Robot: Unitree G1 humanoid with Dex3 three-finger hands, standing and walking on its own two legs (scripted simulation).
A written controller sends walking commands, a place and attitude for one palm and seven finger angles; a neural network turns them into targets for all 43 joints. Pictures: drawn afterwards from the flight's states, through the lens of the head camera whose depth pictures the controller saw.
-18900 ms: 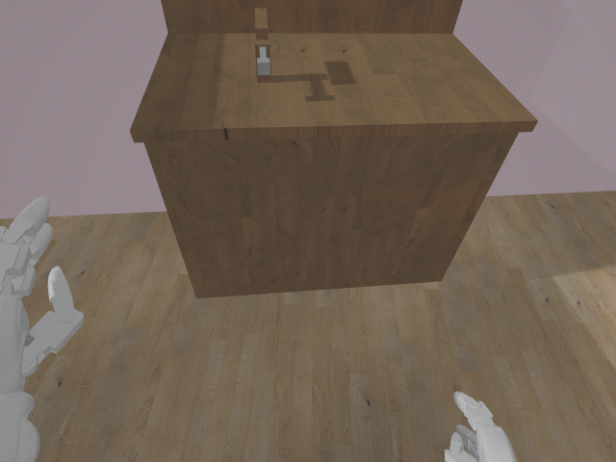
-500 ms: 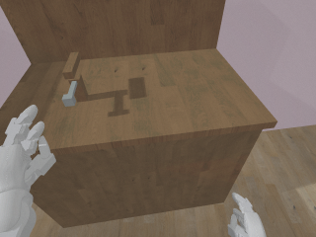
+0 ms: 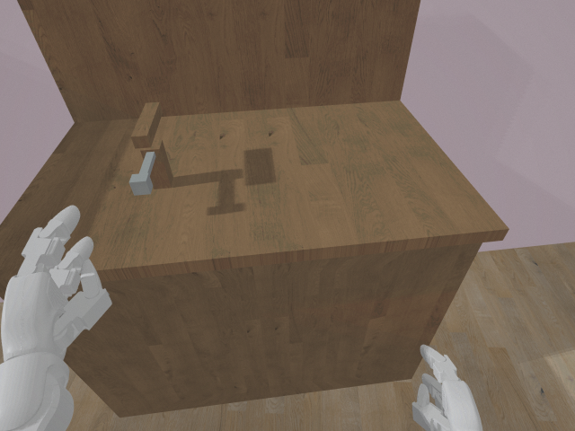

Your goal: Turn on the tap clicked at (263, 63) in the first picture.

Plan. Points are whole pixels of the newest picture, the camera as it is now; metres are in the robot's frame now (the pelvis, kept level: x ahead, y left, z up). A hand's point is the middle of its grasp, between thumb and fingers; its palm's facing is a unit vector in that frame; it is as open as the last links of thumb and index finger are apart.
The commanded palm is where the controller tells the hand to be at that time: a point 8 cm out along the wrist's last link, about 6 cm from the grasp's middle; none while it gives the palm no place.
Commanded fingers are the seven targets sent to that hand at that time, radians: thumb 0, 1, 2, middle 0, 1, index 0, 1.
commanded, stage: turn the palm inward beside the body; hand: left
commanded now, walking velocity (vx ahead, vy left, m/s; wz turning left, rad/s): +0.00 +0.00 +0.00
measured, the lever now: (141, 184) +0.44 +0.34 +0.12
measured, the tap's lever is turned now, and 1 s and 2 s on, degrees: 0 0 0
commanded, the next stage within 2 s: reach beside the lever's end, fingers flat in 0.50 s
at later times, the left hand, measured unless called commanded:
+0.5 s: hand (121, 299) +0.18 +0.21 +0.17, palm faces +0.47 -0.87 -0.11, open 7.4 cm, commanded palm +0.13 +0.25 +0.18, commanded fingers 0.00 0.90 0.90 -0.20 -0.30 -0.20 -0.30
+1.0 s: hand (118, 276) +0.22 +0.24 +0.16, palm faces +0.49 -0.87 -0.09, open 7.4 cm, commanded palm +0.17 +0.28 +0.17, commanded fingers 0.00 0.90 0.90 -0.20 -0.30 -0.20 -0.30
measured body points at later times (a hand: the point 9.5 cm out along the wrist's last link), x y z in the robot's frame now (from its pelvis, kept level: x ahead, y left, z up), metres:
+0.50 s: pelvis +0.00 -0.02 +0.00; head -0.04 -0.05 +0.45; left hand +0.15 +0.26 +0.18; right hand +0.22 -0.22 -0.07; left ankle -0.01 +0.12 -0.73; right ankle +0.04 -0.10 -0.73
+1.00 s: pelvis +0.01 -0.01 +0.00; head -0.02 -0.04 +0.45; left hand +0.19 +0.29 +0.17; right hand +0.22 -0.22 -0.07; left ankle -0.01 +0.12 -0.73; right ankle +0.04 -0.10 -0.73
